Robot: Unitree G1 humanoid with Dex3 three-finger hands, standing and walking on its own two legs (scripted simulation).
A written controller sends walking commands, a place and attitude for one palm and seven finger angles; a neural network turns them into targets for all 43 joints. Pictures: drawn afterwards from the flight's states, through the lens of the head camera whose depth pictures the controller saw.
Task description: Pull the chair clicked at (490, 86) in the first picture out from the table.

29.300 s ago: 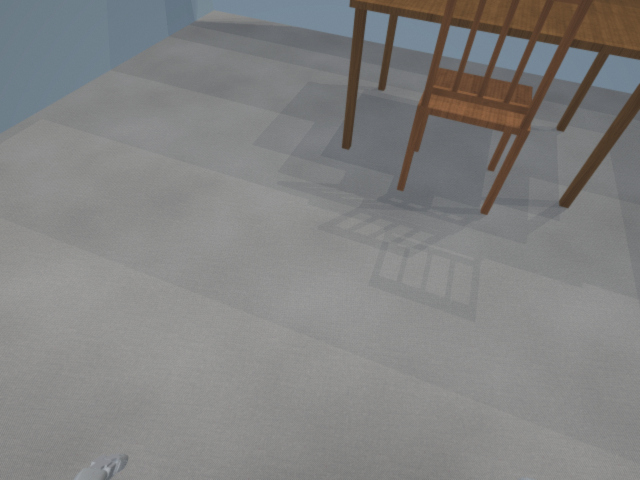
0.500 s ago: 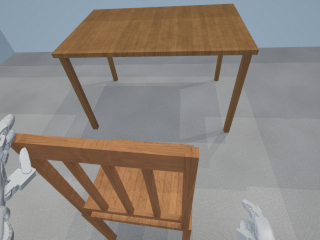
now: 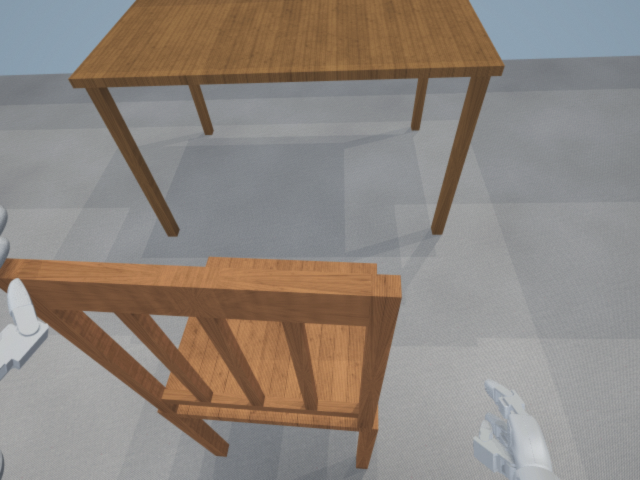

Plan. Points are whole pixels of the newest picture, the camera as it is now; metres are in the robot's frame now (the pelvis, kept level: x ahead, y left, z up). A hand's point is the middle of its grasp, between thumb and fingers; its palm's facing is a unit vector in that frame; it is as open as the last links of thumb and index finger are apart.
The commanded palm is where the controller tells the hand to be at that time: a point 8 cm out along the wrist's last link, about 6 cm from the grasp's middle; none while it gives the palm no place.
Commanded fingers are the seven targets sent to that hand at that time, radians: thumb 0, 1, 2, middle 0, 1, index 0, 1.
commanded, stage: step back with the hand held close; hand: left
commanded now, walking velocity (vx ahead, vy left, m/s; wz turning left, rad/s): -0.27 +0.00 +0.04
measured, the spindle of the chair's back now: (238, 365) +0.27 +0.16 -0.07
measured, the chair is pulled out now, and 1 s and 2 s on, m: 0.63 0.63 0.63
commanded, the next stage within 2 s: stop stepping back and stand still in 1.98 s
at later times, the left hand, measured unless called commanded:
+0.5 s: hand (20, 405) +0.15 +0.26 +0.16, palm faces +0.48 -0.74 -0.47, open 7.4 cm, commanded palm +0.09 +0.30 +0.18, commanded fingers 0.00 0.90 0.90 -0.20 -0.30 -0.20 -0.30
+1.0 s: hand out of the picture +0.13 +0.26 +0.16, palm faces +0.47 -0.71 -0.53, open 7.4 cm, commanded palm +0.06 +0.30 +0.18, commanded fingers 0.00 0.90 0.90 -0.20 -0.30 -0.20 -0.30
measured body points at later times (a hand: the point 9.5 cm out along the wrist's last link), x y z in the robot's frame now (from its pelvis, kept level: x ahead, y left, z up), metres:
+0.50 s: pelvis -0.05 -0.01 -0.01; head -0.03 -0.01 +0.44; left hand +0.12 +0.30 +0.18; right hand +0.13 -0.23 -0.10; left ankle -0.04 +0.11 -0.74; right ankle +0.05 -0.13 -0.74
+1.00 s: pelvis -0.07 -0.01 -0.02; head -0.03 +0.00 +0.43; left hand +0.10 +0.30 +0.19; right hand +0.10 -0.25 -0.11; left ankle -0.04 +0.11 -0.74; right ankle +0.05 -0.13 -0.74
